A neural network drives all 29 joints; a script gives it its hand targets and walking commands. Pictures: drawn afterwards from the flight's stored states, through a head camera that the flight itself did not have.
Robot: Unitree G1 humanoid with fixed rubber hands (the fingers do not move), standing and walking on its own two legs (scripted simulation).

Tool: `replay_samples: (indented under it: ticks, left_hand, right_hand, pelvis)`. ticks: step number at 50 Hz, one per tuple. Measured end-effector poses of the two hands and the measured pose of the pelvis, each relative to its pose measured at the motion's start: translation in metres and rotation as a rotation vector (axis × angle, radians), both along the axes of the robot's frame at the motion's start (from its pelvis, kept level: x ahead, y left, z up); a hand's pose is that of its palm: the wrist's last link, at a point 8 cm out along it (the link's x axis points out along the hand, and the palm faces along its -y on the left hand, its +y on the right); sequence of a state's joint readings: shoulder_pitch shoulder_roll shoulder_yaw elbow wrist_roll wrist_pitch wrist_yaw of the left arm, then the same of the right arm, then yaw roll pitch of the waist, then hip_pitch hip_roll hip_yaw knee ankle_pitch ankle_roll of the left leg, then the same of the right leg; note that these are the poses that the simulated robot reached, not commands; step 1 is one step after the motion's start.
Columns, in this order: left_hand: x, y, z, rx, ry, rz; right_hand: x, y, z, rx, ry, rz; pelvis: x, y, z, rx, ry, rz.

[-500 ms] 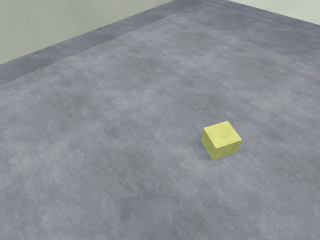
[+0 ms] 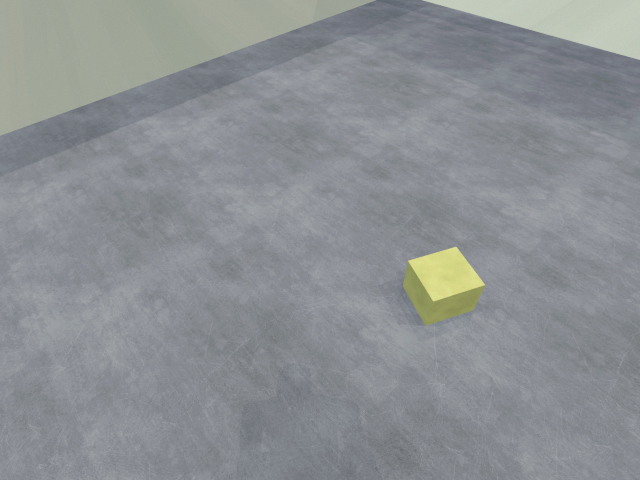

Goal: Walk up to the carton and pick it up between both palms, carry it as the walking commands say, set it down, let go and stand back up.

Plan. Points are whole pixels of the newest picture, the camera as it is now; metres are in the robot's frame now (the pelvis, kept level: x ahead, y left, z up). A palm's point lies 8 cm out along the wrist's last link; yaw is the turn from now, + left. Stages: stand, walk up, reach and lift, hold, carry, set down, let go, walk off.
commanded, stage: stand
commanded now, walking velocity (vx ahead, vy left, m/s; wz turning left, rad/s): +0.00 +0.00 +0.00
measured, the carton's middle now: (441, 285) +0.88 -0.39 -0.70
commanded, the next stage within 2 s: walk up in 0.08 s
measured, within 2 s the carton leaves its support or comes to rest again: neither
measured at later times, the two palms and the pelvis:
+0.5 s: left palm out of the picture +0.10 +0.21 -0.12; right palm out of the picture -0.07 -0.29 -0.13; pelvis +0.00 -0.04 +0.00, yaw -7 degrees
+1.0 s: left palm out of the picture +0.12 +0.07 -0.12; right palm (629, 409) +0.25 -0.41 -0.12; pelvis +0.19 -0.16 +0.00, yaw -17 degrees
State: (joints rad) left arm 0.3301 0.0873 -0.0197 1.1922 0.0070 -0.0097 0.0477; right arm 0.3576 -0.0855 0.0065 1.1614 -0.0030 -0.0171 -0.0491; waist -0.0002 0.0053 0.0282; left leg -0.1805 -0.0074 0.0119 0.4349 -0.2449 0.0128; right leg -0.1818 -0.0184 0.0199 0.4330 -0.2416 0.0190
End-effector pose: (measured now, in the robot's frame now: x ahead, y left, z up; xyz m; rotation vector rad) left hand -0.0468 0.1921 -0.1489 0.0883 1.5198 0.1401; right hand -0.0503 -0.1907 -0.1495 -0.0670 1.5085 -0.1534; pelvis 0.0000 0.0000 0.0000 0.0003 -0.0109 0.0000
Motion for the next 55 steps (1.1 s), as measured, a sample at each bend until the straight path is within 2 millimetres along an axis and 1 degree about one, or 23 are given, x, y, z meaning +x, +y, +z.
replay_samples:
  ticks: [6,11,15,17,18,19,22,24,26,28,30,32,33,34,35,37,40,42,45,47,50,53,55]
  left_hand:
    - [-0.002,-0.002,0.0,-0.008,-0.003,0.006]
    - [-0.009,-0.006,-0.001,-0.019,0.009,0.013]
    - [-0.016,-0.001,-0.003,-0.015,0.029,0.025]
    - [-0.009,0.008,-0.002,-0.014,0.037,-0.024]
    - [0.003,0.014,-0.001,-0.009,0.026,-0.058]
    - [0.02,0.019,0.001,0.0,-0.003,-0.089]
    - [0.086,0.027,0.01,0.038,-0.163,-0.155]
    - [0.13,0.022,0.02,0.054,-0.266,-0.188]
    - [0.167,0.006,0.03,0.055,-0.343,-0.218]
    - [0.197,-0.016,0.038,0.054,-0.398,-0.246]
    - [0.22,-0.04,0.041,0.064,-0.43,-0.283]
    - [0.237,-0.061,0.034,0.087,-0.453,-0.302]
    - [0.239,-0.07,0.025,0.103,-0.461,-0.296]
    - [0.236,-0.079,0.019,0.107,-0.447,-0.28]
    - [0.227,-0.088,0.015,0.099,-0.414,-0.266]
    - [0.203,-0.104,0.014,0.069,-0.314,-0.243]
    - [0.171,-0.12,0.021,0.042,-0.171,-0.22]
    - [0.159,-0.127,0.026,0.033,-0.108,-0.207]
    - [0.153,-0.131,0.03,0.027,-0.033,-0.189]
    - [0.156,-0.129,0.031,0.031,0.006,-0.178]
    - [0.171,-0.124,0.027,0.034,0.062,-0.172]
    - [0.199,-0.118,0.013,0.029,0.105,-0.18]
    - [0.226,-0.113,-0.002,0.019,0.125,-0.201]
  right_hand:
    - [-0.011,0.009,0.0,0.019,0.025,0.001]
    - [-0.017,0.009,0.001,0.018,0.037,-0.003]
    - [-0.019,0.0,0.001,-0.005,0.03,-0.014]
    - [-0.017,-0.019,0.001,-0.059,-0.007,-0.05]
    - [-0.017,-0.03,0.002,-0.09,-0.025,-0.067]
    - [-0.017,-0.041,0.005,-0.117,-0.039,-0.082]
    - [-0.023,-0.071,0.013,-0.17,-0.043,-0.102]
    - [-0.023,-0.09,0.017,-0.188,-0.048,-0.106]
    - [-0.019,-0.106,0.018,-0.187,-0.063,-0.112]
    - [-0.012,-0.121,0.012,-0.162,-0.083,-0.13]
    - [-0.002,-0.136,0.001,-0.131,-0.101,-0.154]
    - [0.011,-0.153,-0.015,-0.098,-0.112,-0.169]
    - [0.018,-0.163,-0.025,-0.082,-0.111,-0.163]
    - [0.028,-0.171,-0.03,-0.072,-0.111,-0.153]
    - [0.041,-0.178,-0.031,-0.064,-0.12,-0.143]
    - [0.075,-0.189,-0.023,-0.053,-0.171,-0.128]
    - [0.134,-0.202,-0.002,-0.05,-0.284,-0.124]
    - [0.169,-0.208,0.01,-0.052,-0.338,-0.116]
    - [0.219,-0.216,0.021,-0.06,-0.385,-0.102]
    - [0.251,-0.219,0.024,-0.063,-0.41,-0.095]
    - [0.301,-0.219,0.026,-0.069,-0.445,-0.082]
    - [0.348,-0.219,0.023,-0.092,-0.476,-0.08]
    - [0.37,-0.22,0.015,-0.127,-0.498,-0.104]
  pelvis:
    - [-0.002,0.001,0.0,0.002,-0.002,0.0]
    - [-0.003,0.002,0.0,0.001,-0.004,0.0]
    - [-0.007,0.002,-0.003,0.001,-0.003,-0.003]
    - [-0.009,0.0,-0.004,0.0,0.004,-0.045]
    - [-0.01,-0.003,-0.004,-0.004,0.005,-0.064]
    - [-0.01,-0.006,-0.003,-0.009,0.007,-0.076]
    - [-0.008,-0.021,0.0,-0.023,0.011,-0.101]
    - [-0.003,-0.033,0.002,-0.034,0.011,-0.117]
    - [0.005,-0.046,0.003,-0.043,0.013,-0.138]
    - [0.016,-0.061,0.002,-0.043,0.014,-0.155]
    - [0.029,-0.079,-0.003,-0.03,0.016,-0.176]
    - [0.043,-0.102,-0.015,-0.002,0.023,-0.188]
    - [0.048,-0.113,-0.025,0.014,0.028,-0.195]
    - [0.053,-0.12,-0.028,0.011,0.029,-0.202]
    - [0.058,-0.126,-0.028,0.009,0.03,-0.207]
    - [0.072,-0.134,-0.019,0.016,0.039,-0.224]
    - [0.096,-0.145,-0.002,0.034,0.035,-0.255]
    - [0.112,-0.152,0.004,0.043,0.033,-0.269]
    - [0.137,-0.159,0.008,0.046,0.02,-0.285]
    - [0.156,-0.161,0.008,0.041,0.015,-0.293]
    - [0.188,-0.161,0.003,0.024,0.015,-0.294]
    - [0.226,-0.159,-0.008,0.003,0.02,-0.3]
    - [0.253,-0.156,-0.021,-0.003,0.015,-0.31]
